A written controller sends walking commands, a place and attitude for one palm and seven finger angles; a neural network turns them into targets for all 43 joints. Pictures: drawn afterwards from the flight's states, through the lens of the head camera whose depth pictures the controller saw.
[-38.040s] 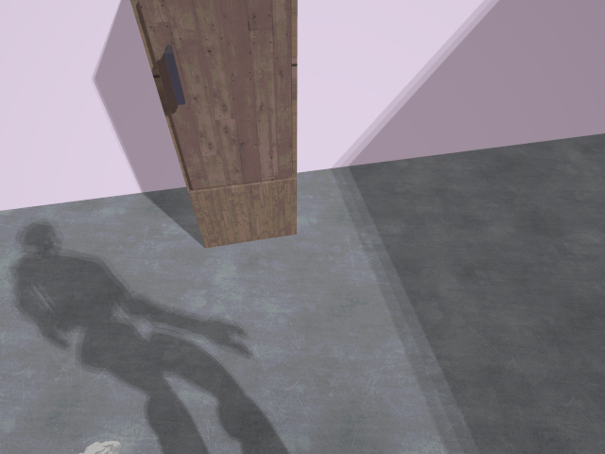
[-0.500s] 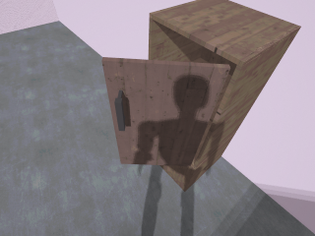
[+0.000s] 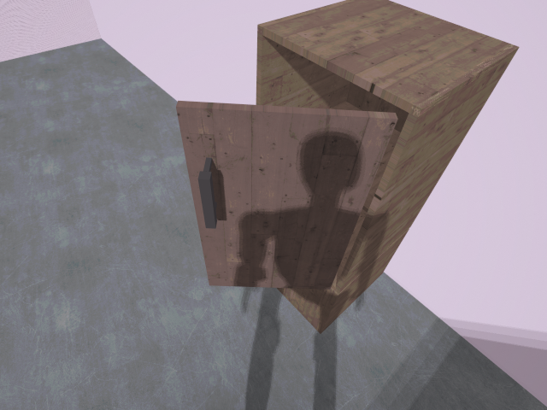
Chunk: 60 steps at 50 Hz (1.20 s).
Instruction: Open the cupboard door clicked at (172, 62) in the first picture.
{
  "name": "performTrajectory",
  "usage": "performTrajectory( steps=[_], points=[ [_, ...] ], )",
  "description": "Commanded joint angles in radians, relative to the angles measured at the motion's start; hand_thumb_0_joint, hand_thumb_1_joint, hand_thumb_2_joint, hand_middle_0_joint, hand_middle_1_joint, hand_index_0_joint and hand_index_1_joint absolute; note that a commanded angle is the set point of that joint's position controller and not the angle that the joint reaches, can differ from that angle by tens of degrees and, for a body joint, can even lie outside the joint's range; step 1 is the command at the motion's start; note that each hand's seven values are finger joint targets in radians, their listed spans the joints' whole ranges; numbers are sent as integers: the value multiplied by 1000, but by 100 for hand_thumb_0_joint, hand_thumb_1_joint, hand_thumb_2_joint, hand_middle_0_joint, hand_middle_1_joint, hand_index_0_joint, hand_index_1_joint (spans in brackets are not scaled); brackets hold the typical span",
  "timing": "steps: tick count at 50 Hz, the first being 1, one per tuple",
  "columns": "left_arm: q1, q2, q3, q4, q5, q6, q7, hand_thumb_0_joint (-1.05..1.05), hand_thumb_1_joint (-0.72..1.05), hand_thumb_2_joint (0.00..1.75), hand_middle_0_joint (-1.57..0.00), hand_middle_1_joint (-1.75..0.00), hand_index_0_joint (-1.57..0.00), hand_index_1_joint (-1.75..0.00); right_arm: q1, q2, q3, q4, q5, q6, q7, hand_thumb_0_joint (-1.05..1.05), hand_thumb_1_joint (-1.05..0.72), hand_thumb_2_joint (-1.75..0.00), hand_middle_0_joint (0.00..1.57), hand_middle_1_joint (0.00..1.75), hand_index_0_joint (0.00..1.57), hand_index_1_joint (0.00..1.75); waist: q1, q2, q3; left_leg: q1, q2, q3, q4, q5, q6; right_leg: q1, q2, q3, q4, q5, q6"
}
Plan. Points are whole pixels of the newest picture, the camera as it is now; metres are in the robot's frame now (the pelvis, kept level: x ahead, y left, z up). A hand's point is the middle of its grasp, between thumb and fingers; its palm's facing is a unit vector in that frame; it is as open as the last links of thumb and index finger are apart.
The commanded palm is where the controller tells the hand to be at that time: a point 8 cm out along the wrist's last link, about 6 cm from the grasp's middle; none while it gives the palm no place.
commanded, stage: shuffle to correct the standing spot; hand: left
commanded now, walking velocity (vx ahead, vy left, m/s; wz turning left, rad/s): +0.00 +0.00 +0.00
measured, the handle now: (209, 194) +0.48 +0.15 +0.01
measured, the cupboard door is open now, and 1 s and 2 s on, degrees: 48 48 48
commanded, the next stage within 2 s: come to a stop and stand still in 0.38 s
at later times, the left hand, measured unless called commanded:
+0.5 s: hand out of the picture -0.01 +0.13 -0.18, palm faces +0.00 -0.98 -0.20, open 7.4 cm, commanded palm none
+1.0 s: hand out of the picture -0.09 +0.12 -0.19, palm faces +0.10 -0.98 -0.18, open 7.4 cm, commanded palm none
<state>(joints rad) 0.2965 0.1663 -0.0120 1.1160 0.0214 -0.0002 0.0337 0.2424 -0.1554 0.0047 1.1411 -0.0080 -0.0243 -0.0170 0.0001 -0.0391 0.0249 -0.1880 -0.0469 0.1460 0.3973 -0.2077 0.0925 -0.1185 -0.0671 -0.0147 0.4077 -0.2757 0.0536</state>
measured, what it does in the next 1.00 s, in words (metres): steps on the spot: left foot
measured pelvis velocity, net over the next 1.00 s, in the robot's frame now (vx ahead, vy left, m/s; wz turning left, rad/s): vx -0.06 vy -0.04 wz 0.03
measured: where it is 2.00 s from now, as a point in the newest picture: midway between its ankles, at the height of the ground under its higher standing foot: outside the picture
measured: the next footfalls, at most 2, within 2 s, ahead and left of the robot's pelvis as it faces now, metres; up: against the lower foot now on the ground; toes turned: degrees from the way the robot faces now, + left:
left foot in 0.94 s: -0.03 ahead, +0.04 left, +0.00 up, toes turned +4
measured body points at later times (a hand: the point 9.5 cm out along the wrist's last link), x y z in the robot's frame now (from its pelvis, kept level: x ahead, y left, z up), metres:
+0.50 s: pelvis -0.03 -0.05 -0.01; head +0.00 -0.05 +0.44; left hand -0.01 +0.18 -0.16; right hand -0.02 -0.28 -0.16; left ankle +0.01 +0.05 -0.74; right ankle -0.05 -0.17 -0.73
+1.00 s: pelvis -0.06 -0.04 -0.01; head -0.04 -0.03 +0.44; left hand -0.10 +0.18 -0.17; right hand +0.03 -0.27 -0.15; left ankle -0.07 +0.04 -0.74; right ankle -0.04 -0.17 -0.74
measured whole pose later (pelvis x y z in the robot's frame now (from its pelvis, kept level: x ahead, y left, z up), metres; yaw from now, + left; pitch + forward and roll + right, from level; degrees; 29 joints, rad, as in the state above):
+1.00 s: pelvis -0.06 -0.04 -0.01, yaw +2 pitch -1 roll -1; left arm 0.33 0.16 0.01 1.08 0.03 0.00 0.05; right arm 0.17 -0.17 -0.01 1.00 -0.01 0.01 -0.01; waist 0.04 -0.02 0.05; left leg -0.24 -0.01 0.06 0.56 -0.30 0.04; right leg -0.26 -0.04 -0.09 0.54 -0.26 0.01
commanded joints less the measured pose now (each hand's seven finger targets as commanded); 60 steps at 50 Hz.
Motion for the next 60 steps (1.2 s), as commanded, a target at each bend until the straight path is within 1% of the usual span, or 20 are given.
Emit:
performTrajectory(
  steps=[1, 11, 18, 24, 25, 27, 29, 33, 38, 42, 45, 46, 47, 48, 49, 50, 52, 53, 56, 60],
  points=[
    [72, 91, 15, -26, -1, -14, 9, 0, 90, 90, -20, -30, -20, -30, 52, -123, -25, -35, -2, -17, -10, 0, -90, -90, 20, 30, 20, 30, 2, 35, 29, 44, 175, -181, -118, 77, -40, -90, -50, 36, -56, 94, -65],
    [88, 67, 21, -37, -1, 8, 7, 0, 90, 90, -20, -30, -20, -30, 73, -115, -38, -36, -2, -10, -25, 0, -90, -90, 20, 30, 20, 30, -6, 52, 22, 70, 240, -219, -117, 182, -28, -153, -21, 9, 10, 78, -48],
    [62, 49, 60, -115, 15, 47, -7, 0, 90, 90, -20, -30, -20, -30, 70, -167, -81, -78, -17, 11, -47, 0, -90, -90, 20, 30, 20, 30, -19, 127, -41, 33, 424, -332, -105, 282, 130, -303, 3, 19, 435, -223, -66],
    [135, 29, 68, -124, 14, 41, -12, 0, 90, 90, -20, -30, -20, -30, 25, -176, -98, -110, -20, 25, -29, 0, -90, -90, 20, 30, 20, 30, 18, 71, -42, -179, 309, -243, -32, 66, 26, -58, 31, -41, 70, 19, -67],
    [138, 53, 68, -129, 17, 33, -8, 0, 90, 90, -20, -30, -20, -30, 36, -141, -93, -115, -15, 27, -24, 0, -90, -90, 20, 30, 20, 30, 19, 15, -28, -210, 231, -182, 47, -25, -19, -42, -17, 16, -30, 54, -79],
    [82, 120, 59, -144, 9, 12, 2, 0, 90, 90, -20, -30, -20, -30, 37, -20, -57, -134, -10, 33, -3, 0, -90, -90, 20, 30, 20, 30, -1, -143, -12, -186, 71, -58, 217, -208, -86, -178, -217, 212, -175, -128, -166],
    [36, 116, 54, -150, 3, -10, 9, 0, 90, 90, -20, -30, -20, -30, -1, -29, -51, -133, -14, 48, 2, 0, -90, -90, 20, 30, 20, 30, 11, -153, 35, -203, 82, -116, 340, -217, -84, -235, -224, 276, -239, -201, -174],
    [48, 123, 55, -139, 3, -29, 5, 0, 90, 90, -20, -30, -20, -30, 17, -43, -46, -112, -11, 33, 9, 0, -90, -90, 20, 30, 20, 30, 23, -51, 55, -253, 75, -117, 390, -188, -102, -112, -233, 244, -180, 80, -208],
    [120, 160, 73, -118, 8, -29, 11, 0, 90, 90, -20, -30, -20, -30, -19, -57, -45, -146, -4, 34, 6, 0, -90, -90, 20, 30, 20, 30, 58, -66, 8, -289, 70, -114, 382, -242, -118, 37, -284, 251, -98, 401, -267],
    [113, 165, 74, -111, 9, -22, 12, 0, 90, 90, -20, -30, -20, -30, -26, -47, -40, -163, 2, 31, 5, 0, -90, -90, 20, 30, 20, 30, 53, -104, -40, -185, 49, -102, 246, -199, -114, 26, -245, 205, -60, 462, -247],
    [49, 148, 67, -111, 1, -15, 9, 0, 90, 90, -20, -30, -20, -30, 47, -39, -35, -125, 4, 23, 0, 0, -90, -90, 20, 30, 20, 30, 4, -100, -49, 53, 49, -82, -9, -22, -103, -122, -163, 123, -20, 274, -163],
    [36, 122, 63, -118, 0, -11, 8, 0, 90, 90, -20, -30, -20, -30, 69, -64, -39, -116, 2, 16, -4, 0, -90, -90, 20, 30, 20, 30, -4, -58, -52, 114, 102, -116, -50, 26, -87, -171, -116, 90, 19, 185, -127],
    [109, 101, 42, -60, 2, -31, 38, 0, 90, 90, -20, -30, -20, -30, -23, -160, -54, -178, -6, 22, 0, 0, -90, -90, 20, 30, 20, 30, 16, 259, 30, -14, 153, -101, 131, -16, -104, -154, -101, 70, 7, 119, -96],
    [98, 149, 41, -81, 5, -39, 34, 0, 90, 90, -20, -30, -20, -30, -50, -122, -32, -212, -5, 19, 6, 0, -90, -90, 20, 30, 20, 30, 12, 195, 36, -93, 124, -133, 133, 19, -99, -142, -113, 102, 14, 215, -110],
    [68, 138, 36, -104, 8, -30, 31, 0, 90, 90, -20, -30, -20, -30, 16, -94, -33, -219, -11, 11, 4, 0, -90, -90, 20, 30, 20, 30, -20, 177, -44, -63, 131, -169, 100, 44, -88, -118, -109, 77, 78, 174, -119],
    [58, 121, 30, -104, 7, -18, 26, 0, 90, 90, -20, -30, -20, -30, 22, -111, -32, -220, -9, 9, -1, 0, -90, -90, 20, 30, 20, 30, -8, 159, -55, -66, 163, -212, 69, 74, -71, -118, -67, 34, 97, 67, -102],
    [53, 92, 17, -110, 9, 0, 18, 0, 90, 90, -20, -30, -20, -30, 11, -141, -38, -237, -5, 13, -3, 0, -90, -90, 20, 30, 20, 30, -2, 81, 34, -156, 191, -276, -39, -77, -41, -132, -15, -19, 106, -45, -74],
    [51, 89, 17, -111, 13, 5, 13, 0, 90, 90, -20, -30, -20, -30, 10, -150, -37, -243, -9, 11, -3, 0, -90, -90, 20, 30, 20, 30, 3, 134, 51, -177, 197, -290, -80, -81, -34, -126, -5, -32, 131, -36, -75],
    [60, 82, 15, -114, 10, 8, 5, 0, 90, 90, -20, -30, -20, -30, 6, -152, -38, -257, -9, 5, -6, 0, -90, -90, 20, 30, 20, 30, 10, 86, 75, -172, 194, -313, -138, -152, -31, -141, 1, -34, 137, -11, -71],
    [51, 89, 18, -117, 5, 5, 1, 0, 90, 90, -20, -30, -20, -30, 36, -153, -34, -239, -10, -7, -12, 0, -90, -90, 20, 30, 20, 30, 6, 68, 37, -88, 192, -312, -146, -21, -56, -152, -6, -16, 127, 24, -76]
  ],
)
